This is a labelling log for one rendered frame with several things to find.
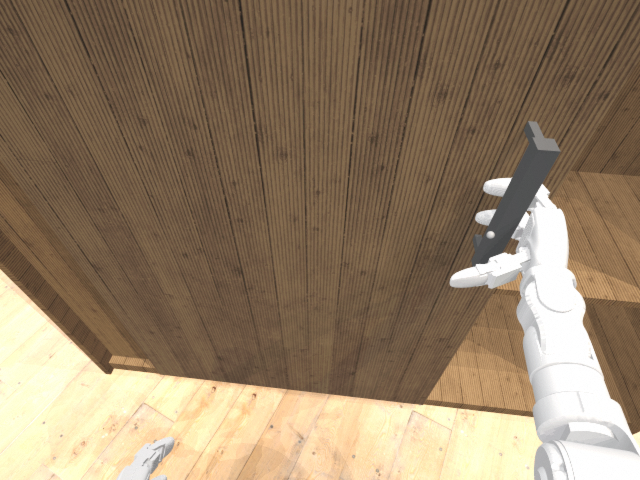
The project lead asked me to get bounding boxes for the right robot upper arm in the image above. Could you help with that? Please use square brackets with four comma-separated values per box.
[534, 440, 640, 480]

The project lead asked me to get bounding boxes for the right robot forearm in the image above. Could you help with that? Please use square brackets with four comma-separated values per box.
[516, 265, 640, 456]

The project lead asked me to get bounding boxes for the robot right hand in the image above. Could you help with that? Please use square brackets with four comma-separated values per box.
[450, 178, 569, 289]

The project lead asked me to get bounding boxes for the handle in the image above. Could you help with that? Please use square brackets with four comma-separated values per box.
[471, 121, 561, 267]

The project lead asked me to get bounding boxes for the robot left hand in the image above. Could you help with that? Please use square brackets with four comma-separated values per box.
[116, 437, 174, 480]

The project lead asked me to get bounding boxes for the wardrobe door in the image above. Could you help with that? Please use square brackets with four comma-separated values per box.
[0, 160, 148, 359]
[0, 0, 640, 405]

